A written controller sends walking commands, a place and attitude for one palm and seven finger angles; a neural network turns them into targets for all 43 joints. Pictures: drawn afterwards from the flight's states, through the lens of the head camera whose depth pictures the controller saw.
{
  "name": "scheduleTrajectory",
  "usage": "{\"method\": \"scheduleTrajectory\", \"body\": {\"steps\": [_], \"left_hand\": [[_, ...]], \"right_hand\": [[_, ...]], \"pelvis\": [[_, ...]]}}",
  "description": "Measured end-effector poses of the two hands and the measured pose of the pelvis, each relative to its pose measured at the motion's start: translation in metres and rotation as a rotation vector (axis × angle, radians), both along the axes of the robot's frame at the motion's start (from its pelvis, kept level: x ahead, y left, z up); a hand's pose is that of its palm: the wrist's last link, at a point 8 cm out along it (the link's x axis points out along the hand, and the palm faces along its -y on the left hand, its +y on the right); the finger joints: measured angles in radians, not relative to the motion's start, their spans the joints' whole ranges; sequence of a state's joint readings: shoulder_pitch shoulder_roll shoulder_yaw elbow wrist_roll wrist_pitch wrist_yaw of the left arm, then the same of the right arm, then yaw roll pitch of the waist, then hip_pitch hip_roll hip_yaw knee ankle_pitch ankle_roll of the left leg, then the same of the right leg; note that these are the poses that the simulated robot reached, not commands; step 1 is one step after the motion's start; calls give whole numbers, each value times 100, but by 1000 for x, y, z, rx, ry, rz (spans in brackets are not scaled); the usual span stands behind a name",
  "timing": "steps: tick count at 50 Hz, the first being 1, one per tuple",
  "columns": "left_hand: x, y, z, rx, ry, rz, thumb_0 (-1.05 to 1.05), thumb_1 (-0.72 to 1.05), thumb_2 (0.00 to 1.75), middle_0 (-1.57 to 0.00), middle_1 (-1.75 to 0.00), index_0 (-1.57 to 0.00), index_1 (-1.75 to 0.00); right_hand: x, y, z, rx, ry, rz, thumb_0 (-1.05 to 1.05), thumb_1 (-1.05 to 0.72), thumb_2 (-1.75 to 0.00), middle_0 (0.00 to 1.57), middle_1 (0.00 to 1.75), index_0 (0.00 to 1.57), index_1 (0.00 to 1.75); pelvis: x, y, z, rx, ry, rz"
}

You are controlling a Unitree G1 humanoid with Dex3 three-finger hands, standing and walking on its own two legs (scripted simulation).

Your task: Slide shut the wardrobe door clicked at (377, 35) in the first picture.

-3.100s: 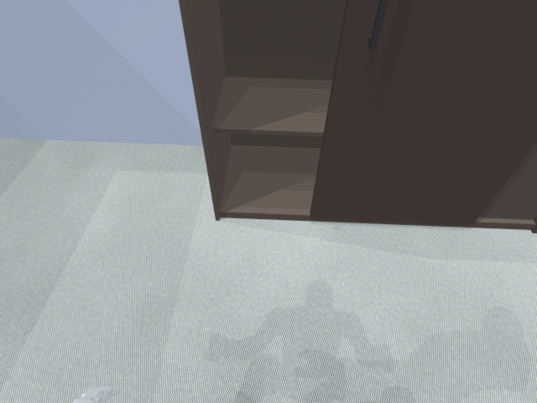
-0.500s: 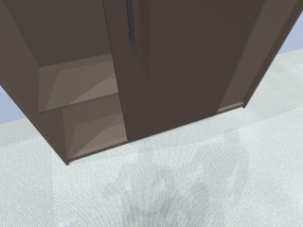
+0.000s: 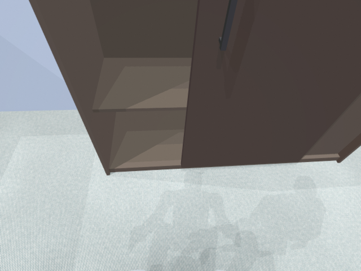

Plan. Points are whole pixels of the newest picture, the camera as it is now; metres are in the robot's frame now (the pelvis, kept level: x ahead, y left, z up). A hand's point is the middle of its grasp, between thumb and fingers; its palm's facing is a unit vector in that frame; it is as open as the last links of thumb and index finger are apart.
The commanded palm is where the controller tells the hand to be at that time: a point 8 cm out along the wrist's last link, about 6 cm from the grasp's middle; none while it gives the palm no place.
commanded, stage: turn to face it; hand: right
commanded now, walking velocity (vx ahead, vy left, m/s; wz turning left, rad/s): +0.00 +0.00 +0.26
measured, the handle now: out of the picture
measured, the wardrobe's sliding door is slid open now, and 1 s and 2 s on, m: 0.44 0.44 0.44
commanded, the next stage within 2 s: take the last steps up to it in 0.06 s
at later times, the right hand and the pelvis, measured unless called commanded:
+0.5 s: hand out of the picture +0.14 -0.20 -0.15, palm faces -0.15 +0.98 -0.14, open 7.4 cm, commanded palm none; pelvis +0.05 -0.04 +0.02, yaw +8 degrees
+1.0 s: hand (253, 268) +0.17 -0.19 -0.17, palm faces -0.03 +0.99 -0.15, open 7.3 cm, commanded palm none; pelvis +0.19 -0.02 +0.01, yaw +6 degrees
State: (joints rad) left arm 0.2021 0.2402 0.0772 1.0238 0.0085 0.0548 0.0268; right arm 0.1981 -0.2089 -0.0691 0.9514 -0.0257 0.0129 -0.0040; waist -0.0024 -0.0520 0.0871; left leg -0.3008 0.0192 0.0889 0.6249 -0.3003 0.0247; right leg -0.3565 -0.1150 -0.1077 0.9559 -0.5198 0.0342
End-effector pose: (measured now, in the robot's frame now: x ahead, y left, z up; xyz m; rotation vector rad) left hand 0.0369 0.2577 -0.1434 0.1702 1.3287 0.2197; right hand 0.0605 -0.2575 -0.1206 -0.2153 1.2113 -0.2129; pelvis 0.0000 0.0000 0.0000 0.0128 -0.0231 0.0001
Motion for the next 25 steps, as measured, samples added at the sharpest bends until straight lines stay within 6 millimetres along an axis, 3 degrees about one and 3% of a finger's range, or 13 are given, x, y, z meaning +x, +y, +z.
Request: {"method": "scheduleTrajectory", "body": {"steps": [8, 14, 25], "left_hand": [[-17, -10, 19, 20, -7, 56, 0, 91, 90, -19, -30, -19, -30], [-30, -42, 25, 37, -37, 82, 0, 91, 90, -19, -30, -20, -30], [-84, -94, 37, -51, 127, 209, 0, 90, 90, -20, -30, -20, -30]], "right_hand": [[45, 4, 2, 40, -42, 96, 0, -90, -90, 20, 30, 20, 30], [63, -5, -15, 104, -40, 131, 0, -90, -90, 20, 30, 20, 30], [83, 2, -3, 141, 41, 191, 0, -91, -90, 20, 30, 20, 30]], "pelvis": [[4, -11, 9, -4, 14, 55], [12, -32, 5, 12, 7, 93], [50, -37, 24, 9, 21, 140]]}}
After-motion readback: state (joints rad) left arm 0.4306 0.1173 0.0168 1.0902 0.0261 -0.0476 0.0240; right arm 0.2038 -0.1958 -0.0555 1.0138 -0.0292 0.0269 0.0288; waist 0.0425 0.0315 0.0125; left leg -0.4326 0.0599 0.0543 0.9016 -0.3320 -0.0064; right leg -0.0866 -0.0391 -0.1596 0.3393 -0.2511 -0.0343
